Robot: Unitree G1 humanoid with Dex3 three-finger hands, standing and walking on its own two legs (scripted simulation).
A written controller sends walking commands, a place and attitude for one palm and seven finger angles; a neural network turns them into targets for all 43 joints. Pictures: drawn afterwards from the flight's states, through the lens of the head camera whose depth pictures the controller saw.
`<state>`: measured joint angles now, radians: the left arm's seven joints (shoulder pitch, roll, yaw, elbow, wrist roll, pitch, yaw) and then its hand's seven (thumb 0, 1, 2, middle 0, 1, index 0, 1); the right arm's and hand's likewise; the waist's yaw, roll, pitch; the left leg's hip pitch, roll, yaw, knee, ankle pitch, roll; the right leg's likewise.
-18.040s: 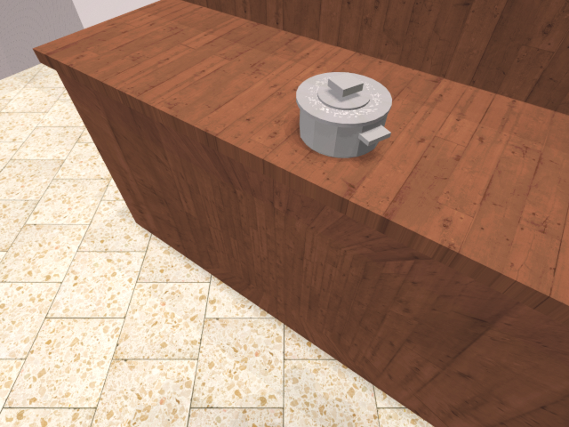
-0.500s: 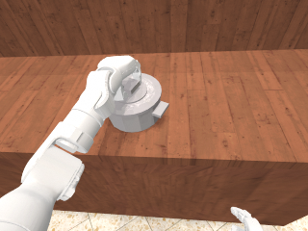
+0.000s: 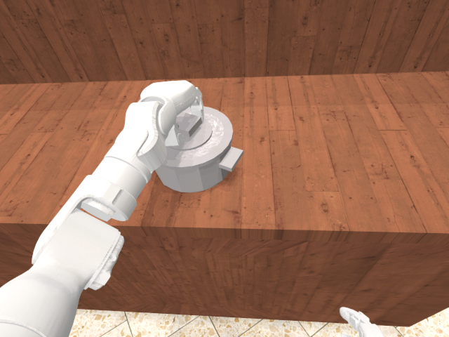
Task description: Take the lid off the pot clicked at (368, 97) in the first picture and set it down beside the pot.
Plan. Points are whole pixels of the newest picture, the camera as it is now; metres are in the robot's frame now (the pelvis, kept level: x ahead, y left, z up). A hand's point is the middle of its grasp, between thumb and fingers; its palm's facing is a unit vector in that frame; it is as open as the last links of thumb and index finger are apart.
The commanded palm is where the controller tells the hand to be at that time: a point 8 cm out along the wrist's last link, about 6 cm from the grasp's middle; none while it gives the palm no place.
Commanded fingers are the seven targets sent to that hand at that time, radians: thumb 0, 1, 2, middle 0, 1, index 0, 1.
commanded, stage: lift the lid straight up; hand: left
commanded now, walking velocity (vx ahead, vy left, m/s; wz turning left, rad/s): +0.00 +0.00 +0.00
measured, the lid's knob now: (185, 124) +0.47 +0.07 +0.14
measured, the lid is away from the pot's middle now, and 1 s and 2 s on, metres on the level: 0.00 0.02 0.03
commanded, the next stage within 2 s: none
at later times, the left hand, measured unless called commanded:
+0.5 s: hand (175, 118) +0.45 +0.08 +0.17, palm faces -0.28 -0.03 -0.96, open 8.3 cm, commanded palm +0.43 +0.09 +0.26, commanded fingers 0.00 0.49 1.19 -1.14 -1.06 -0.87 -0.89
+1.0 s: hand (170, 93) +0.45 +0.08 +0.23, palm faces -0.15 -0.02 -0.99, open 8.3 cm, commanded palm +0.42 +0.09 +0.30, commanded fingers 0.00 0.49 1.19 -1.14 -1.06 -0.87 -0.89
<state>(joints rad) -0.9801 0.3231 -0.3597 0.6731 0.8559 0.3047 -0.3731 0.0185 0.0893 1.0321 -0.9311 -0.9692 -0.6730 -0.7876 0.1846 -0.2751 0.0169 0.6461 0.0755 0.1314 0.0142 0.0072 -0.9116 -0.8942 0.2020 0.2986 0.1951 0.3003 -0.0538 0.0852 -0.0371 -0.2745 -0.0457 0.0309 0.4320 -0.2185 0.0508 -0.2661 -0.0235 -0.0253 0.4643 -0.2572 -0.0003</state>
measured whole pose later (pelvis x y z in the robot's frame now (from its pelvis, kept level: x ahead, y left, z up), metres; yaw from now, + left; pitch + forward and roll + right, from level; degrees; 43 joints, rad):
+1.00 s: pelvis +0.00 +0.00 +0.00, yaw +0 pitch +3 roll +0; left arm -1.09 0.37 -0.37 0.58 0.84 0.32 -0.44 -0.03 0.10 1.03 -1.01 -1.00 -0.66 -0.77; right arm 0.14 -0.27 0.03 0.65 0.07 0.11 0.03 0.01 -0.91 -0.89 0.20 0.30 0.19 0.30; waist -0.03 0.10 -0.04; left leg -0.26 -0.06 0.02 0.41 -0.21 0.05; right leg -0.25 -0.03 -0.03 0.45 -0.25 0.00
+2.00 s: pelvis +0.00 +0.00 +0.00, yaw +0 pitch +4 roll +1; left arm -1.30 0.42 -0.34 0.65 0.87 0.36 -0.50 -0.04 0.10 1.03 -1.03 -1.01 -0.65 -0.77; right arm 0.16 -0.29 0.04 0.66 0.08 0.07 0.01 0.01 -0.91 -0.89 0.20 0.30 0.20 0.30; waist -0.04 0.09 -0.04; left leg -0.26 -0.05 0.03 0.39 -0.19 0.05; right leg -0.26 -0.03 -0.03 0.44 -0.24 0.00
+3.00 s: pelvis +0.00 +0.02 +0.00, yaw +0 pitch +4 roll +0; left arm -1.23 0.59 -0.27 0.63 0.92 0.31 -0.57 -0.03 0.11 1.03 -1.04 -1.01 -0.65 -0.77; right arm 0.20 -0.30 0.03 0.65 0.08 0.08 -0.01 0.01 -0.91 -0.89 0.20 0.30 0.20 0.30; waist -0.05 0.08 -0.03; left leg -0.27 -0.07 0.03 0.39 -0.19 0.07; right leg -0.25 -0.04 -0.03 0.40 -0.22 0.02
